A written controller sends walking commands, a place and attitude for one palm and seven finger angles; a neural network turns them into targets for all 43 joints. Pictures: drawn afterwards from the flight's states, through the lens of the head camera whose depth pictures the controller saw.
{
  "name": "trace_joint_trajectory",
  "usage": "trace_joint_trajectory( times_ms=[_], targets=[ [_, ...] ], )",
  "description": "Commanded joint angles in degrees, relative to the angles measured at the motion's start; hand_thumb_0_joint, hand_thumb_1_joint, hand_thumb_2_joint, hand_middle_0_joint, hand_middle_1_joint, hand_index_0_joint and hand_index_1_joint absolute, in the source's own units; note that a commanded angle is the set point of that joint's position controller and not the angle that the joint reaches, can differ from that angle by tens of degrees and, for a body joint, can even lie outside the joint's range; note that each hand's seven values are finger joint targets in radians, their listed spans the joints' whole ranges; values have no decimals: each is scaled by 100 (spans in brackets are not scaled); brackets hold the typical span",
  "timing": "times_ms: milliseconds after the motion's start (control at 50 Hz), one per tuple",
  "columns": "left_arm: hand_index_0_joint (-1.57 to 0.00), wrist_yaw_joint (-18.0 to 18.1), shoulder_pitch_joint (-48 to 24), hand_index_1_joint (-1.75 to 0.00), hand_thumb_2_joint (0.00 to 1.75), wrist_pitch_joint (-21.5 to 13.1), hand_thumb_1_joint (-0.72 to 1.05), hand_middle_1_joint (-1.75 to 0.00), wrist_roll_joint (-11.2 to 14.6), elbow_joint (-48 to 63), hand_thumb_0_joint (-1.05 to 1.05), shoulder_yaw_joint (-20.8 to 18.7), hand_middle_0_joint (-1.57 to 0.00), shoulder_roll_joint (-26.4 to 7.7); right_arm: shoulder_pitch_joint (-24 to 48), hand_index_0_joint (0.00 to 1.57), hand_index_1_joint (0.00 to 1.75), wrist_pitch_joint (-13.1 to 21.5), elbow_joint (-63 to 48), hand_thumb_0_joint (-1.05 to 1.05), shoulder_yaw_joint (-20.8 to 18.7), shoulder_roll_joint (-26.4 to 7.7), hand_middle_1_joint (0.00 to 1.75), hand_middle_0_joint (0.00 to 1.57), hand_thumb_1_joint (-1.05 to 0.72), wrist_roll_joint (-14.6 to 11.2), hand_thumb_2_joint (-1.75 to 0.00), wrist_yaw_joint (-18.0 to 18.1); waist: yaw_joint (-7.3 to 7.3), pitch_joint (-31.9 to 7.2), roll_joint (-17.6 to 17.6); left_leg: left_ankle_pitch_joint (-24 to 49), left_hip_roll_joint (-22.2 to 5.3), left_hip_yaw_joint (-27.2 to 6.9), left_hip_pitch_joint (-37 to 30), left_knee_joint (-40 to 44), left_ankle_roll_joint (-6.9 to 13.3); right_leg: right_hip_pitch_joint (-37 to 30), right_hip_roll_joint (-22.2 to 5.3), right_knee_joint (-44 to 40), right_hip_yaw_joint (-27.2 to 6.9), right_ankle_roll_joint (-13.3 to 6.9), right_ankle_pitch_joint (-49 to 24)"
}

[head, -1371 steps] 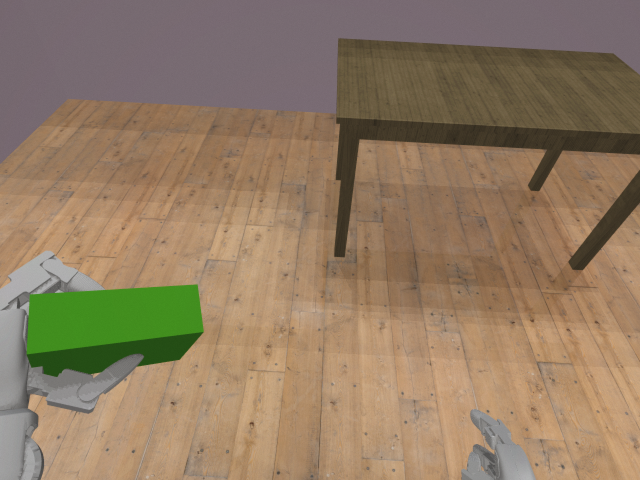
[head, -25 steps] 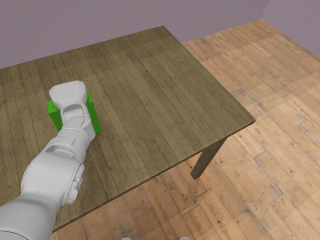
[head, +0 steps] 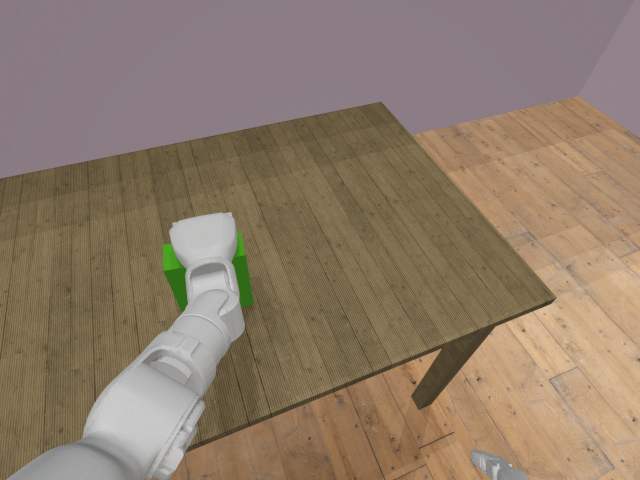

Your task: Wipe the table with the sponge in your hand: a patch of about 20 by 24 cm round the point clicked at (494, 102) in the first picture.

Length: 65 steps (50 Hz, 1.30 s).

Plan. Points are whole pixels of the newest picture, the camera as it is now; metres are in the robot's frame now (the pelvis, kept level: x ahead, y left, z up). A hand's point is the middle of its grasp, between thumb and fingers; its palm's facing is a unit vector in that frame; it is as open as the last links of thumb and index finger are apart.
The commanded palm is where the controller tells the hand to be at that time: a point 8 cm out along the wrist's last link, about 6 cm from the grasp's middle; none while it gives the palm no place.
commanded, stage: wipe back along the third lane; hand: left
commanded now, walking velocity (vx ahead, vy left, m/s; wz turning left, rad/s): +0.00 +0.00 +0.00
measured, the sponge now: (214, 285) +0.40 +0.19 -0.04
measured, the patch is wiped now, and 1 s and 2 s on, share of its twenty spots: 0.95 0.95 0.95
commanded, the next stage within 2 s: slide back across to the middle lane in 2.00 s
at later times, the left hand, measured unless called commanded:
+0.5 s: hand (227, 291) +0.36 +0.16 +0.01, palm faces -0.06 -0.02 -1.00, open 9.4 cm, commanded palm +0.31 +0.14 +0.04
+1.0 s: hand (234, 326) +0.31 +0.14 +0.01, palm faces -0.05 -0.03 -1.00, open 9.4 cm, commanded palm +0.26 +0.12 +0.04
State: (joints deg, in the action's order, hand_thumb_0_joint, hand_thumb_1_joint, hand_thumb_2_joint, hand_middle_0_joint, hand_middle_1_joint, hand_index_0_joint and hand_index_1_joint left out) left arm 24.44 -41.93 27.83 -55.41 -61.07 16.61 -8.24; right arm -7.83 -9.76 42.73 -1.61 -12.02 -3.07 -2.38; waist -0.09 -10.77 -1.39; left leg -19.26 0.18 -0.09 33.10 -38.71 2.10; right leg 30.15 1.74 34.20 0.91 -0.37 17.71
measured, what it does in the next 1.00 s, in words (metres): stands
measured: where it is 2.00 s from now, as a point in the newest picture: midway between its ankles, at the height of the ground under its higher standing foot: outside the picture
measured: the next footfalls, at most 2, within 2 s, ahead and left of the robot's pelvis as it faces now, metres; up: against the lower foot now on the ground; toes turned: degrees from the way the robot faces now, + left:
none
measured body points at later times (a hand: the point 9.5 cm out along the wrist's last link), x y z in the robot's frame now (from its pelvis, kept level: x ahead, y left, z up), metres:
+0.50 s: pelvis +0.01 -0.02 +0.00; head +0.01 -0.03 +0.45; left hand +0.36 +0.15 +0.06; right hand +0.19 -0.24 -0.11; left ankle -0.01 +0.09 -0.72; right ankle -0.02 -0.12 -0.72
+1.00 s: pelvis -0.01 -0.03 +0.01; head -0.03 -0.05 +0.46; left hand +0.31 +0.13 +0.06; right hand +0.19 -0.25 -0.09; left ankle -0.01 +0.09 -0.72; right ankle -0.02 -0.12 -0.72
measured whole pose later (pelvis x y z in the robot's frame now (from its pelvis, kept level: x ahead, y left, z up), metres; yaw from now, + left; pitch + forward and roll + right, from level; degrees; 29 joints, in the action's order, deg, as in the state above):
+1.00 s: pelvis -0.01 -0.03 +0.01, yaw +1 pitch +5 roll +0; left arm 20.6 -18.7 32.3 -57.1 -35.9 25.2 -6.3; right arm -3.9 -13.4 39.4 -1.0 -13.6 -4.8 -2.4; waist -3.7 -8.8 -2.6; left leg -17.2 -0.3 -0.6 22.5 -34.5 -0.1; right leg 21.3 2.2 33.9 1.4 -2.7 17.8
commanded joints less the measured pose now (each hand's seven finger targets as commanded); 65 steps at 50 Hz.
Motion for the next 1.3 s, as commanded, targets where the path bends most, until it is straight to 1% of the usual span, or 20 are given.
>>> trace_joint_trajectory(
  times_ms=[0, 120, 160, 240, 320, 440, 560, 640, 660, 720, 760, 820, 860, 900, 940, 1060, 1120, 1160, 1200, 1280],
  targets=[
    [-120, -202, -854, -160, 130, 110, 10, -160, 0, 404, 0, 68, -120, 92, 239, 20, 30, 26, -621, 0, -221, -807, 30, 20, -90, 35, -90, 52, 143, -1286, 422, 2299, -101, -32, -1424, 378, -99, -652, 121, -221, 227, -356, -2307],
    [-120, -350, -185, -160, 130, 267, 10, -160, -3, 963, 0, 284, -120, 224, 517, 20, 30, -146, -817, 0, -200, -809, 30, 20, -90, 18, -90, 8, 4, -1351, 460, 2583, -57, -35, -1508, 361, -91, -999, 83, -190, 209, -389, -2746],
    [-120, -422, -298, -160, 130, 313, 10, -160, 21, 1169, 0, 461, -120, 399, 665, 20, 30, -185, -879, 0, -189, -787, 30, 20, -90, -16, -90, 14, 61, -1211, 560, 2520, -59, -62, -1484, 404, -77, -1010, 83, -220, 214, -390, -2697],
    [-120, -484, -225, -160, 130, 402, 10, -160, -61, 1230, 0, 421, -120, 196, 733, 20, 30, -233, -865, 0, -154, -811, 30, 20, -90, -22, -90, 50, 39, -1005, 484, 2177, 10, -38, -1455, 467, -65, -1025, 69, -308, 167, -407, -2504],
    [-120, -566, 406, -160, 130, 358, 10, -160, -69, 1540, 0, 739, -120, 525, 828, 20, 30, -250, -993, 0, -163, -789, 30, 20, -90, -31, -90, -9, -73, -1124, 490, 2412, 20, -35, -1531, 421, -60, -1175, 63, -209, 198, -438, -2706],
    [-120, -540, 763, -160, 130, 403, 10, -160, -1, 1897, 0, 550, -120, 252, 1007, 20, 30, -257, -1063, 0, -125, -811, 30, 20, -90, -70, -90, 20, -127, -851, 751, 1994, 81, 17, -1355, 522, -47, -1377, 29, -337, 63, -412, -2673],
    [-120, -576, 1113, -160, 130, 495, 10, -160, 59, 2170, 0, 457, -120, 161, 1207, 20, 30, -219, -1124, 0, -105, -800, 30, 20, -90, -115, -90, 64, -249, -693, 760, 1689, 114, 39, -1344, 665, -42, -1450, 23, -493, -29, -413, -2341],
    [-120, -605, 1097, -160, 130, 483, 10, -160, -3, 2251, 0, 571, -120, 161, 1231, 20, 30, -183, -1143, 0, -73, -791, 30, 20, -90, -127, -90, 107, -201, -540, 669, 1434, 139, 71, -1366, 722, -42, -1355, 16, -553, -49, -397, -1971],
    [-120, -605, 1250, -160, 130, 468, 10, -160, 0, 2321, 0, 350, -120, -10, 1251, 20, 30, -169, -1151, 0, -98, -811, 30, 20, -90, -124, -90, 103, -309, -650, 682, 1458, 138, 29, -1368, 733, -50, -1401, 45, -551, -97, -431, -1943],
    [-120, -621, 1343, -160, 130, 420, 10, -160, 5, 2437, 0, 661, -120, 245, 1292, 20, 30, -151, -1200, 0, -88, -783, 30, 20, -90, -134, -90, 88, -222, -503, 684, 1398, 140, 68, -1406, 717, -38, -1332, 27, -569, -70, -407, -1871],
    [-120, -618, 1479, -160, 130, 407, 10, -160, 14, 2525, 0, 421, -120, 32, 1339, 20, 30, -137, -1211, 0, -104, -814, 30, 20, -90, -133, -90, 87, -322, -561, 736, 1362, 140, 21, -1383, 747, -46, -1356, 57, -585, -138, -436, -1789],
    [-120, -609, 1547, -160, 130, 390, 10, -160, 15, 2611, 0, 802, -120, 377, 1395, 20, 30, -122, -1244, 0, -94, -761, 30, 20, -90, -153, -90, 64, -248, -368, 690, 1250, 138, 56, -1423, 743, -40, -1225, 47, -600, -84, -417, -1571],
    [-120, -601, 1715, -160, 130, 387, 10, -160, 54, 2737, 0, 612, -120, 218, 1458, 20, 30, -98, -1267, 0, -113, -788, 30, 20, -90, -149, -90, 43, -365, -503, 694, 1260, 145, 31, -1426, 754, -50, -1297, 72, -593, -142, -445, -1570],
    [-120, -613, 1591, -160, 130, 389, 10, -160, 44, 2797, 0, 926, -120, 479, 1477, 20, 30, -97, -1284, 0, -90, -756, 30, 20, -90, -173, -90, 31, -255, -348, 722, 1196, 133, 29, -1434, 755, -39, -1181, 66, -567, -54, -426, -1437],
    [-120, -615, 1768, -160, 130, 411, 10, -160, 50, 2778, 0, 977, -120, 543, 1522, 20, 30, -85, -1291, 0, -97, -741, 30, 20, -90, -171, -90, 11, -310, -338, 764, 1149, 135, 43, -1447, 756, -35, -1170, 64, -590, -58, -422, -1307],
    [-120, -632, 2194, -160, 130, 411, 10, -160, 96, 3122, 0, 835, -120, 416, 1652, 20, 30, -88, -1341, 0, -106, -758, 30, 20, -90, -175, -90, -42, -444, -452, 811, 1228, 142, 20, -1434, 755, -41, -1319, 74, -544, -161, -455, -1489],
    [-120, -627, 1804, -160, 130, 439, 10, -160, 65, 3037, 0, 954, -120, 429, 1631, 20, 30, -88, -1293, 0, -66, -741, 30, 20, -90, -185, -90, -8, -293, -138, 836, 987, 147, 47, -1384, 757, -24, -1125, 65, -595, -137, -404, -1199],
    [-120, -604, 1882, -160, 130, 449, 10, -160, 81, 3004, 0, 543, -120, 94, 1662, 20, 30, -68, -1255, 0, -76, -777, 30, 20, -90, -175, -90, 35, -428, -204, 838, 960, 159, 26, -1333, 786, -39, -1175, 80, -640, -245, -424, -1184],
    [-120, -600, 1743, -160, 130, 436, 10, -160, 46, 2983, 0, 762, -120, 283, 1587, 20, 30, -62, -1245, 0, -61, -744, 30, 20, -90, -182, -90, 65, -316, -270, 869, 1004, 172, 67, -1368, 727, -27, -1204, 52, -584, -199, -391, -1320],
    [-120, -616, 1783, -160, 130, 426, 10, -160, -42, 2948, 0, 689, -120, 193, 1565, 20, 30, -67, -1247, 0, -64, -755, 30, 20, -90, -162, -90, 88, -329, -338, 786, 1069, 180, 64, -1362, 693, -37, -1216, 43, -539, -236, -404, -1402]
  ],
)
